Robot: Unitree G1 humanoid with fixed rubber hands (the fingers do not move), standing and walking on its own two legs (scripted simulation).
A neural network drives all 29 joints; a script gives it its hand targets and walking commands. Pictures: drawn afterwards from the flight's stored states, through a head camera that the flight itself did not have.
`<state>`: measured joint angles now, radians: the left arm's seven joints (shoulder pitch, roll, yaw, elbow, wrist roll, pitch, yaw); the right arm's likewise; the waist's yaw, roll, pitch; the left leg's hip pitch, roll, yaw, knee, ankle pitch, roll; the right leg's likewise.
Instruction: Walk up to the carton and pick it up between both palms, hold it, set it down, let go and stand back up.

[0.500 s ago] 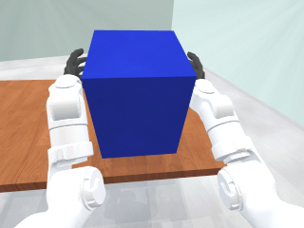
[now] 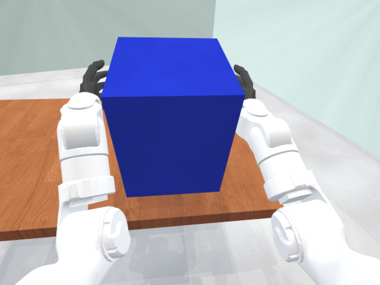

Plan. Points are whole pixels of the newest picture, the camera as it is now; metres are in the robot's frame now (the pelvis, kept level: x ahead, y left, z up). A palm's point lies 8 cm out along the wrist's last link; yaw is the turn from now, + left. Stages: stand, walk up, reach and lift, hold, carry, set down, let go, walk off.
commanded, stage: hold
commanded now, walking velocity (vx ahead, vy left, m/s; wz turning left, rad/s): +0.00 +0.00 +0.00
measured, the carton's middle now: (171, 118) +0.38 +0.01 +0.23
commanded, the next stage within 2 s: set down in 0.94 s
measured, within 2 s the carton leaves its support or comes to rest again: neither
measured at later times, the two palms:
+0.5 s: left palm (92, 99) +0.37 +0.16 +0.28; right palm (244, 103) +0.36 -0.13 +0.27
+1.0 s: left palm (92, 99) +0.37 +0.16 +0.28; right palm (245, 103) +0.36 -0.13 +0.27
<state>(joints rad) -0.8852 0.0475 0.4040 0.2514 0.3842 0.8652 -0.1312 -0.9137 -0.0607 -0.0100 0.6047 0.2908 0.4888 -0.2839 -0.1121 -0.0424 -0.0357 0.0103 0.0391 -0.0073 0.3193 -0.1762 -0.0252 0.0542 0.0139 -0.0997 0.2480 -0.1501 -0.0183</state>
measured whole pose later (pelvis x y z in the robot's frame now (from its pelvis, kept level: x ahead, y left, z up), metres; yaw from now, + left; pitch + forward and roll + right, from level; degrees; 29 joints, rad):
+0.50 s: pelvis +0.00 +0.01 +0.00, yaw -1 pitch -8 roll -1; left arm -0.91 0.04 0.40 0.31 0.37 0.84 -0.09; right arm -0.94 -0.08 -0.01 0.66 0.30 0.48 -0.27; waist -0.10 -0.03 -0.05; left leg -0.02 0.04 0.01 0.32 -0.17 -0.02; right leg 0.02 0.01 -0.08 0.25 -0.14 -0.01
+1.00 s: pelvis +0.00 +0.01 +0.00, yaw -1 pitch -8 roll -1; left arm -0.90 0.04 0.41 0.30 0.36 0.85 -0.09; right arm -0.94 -0.09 0.00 0.65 0.32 0.49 -0.28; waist -0.10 -0.03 -0.05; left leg -0.01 0.04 0.01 0.33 -0.18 -0.02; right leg 0.03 0.01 -0.08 0.25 -0.14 -0.01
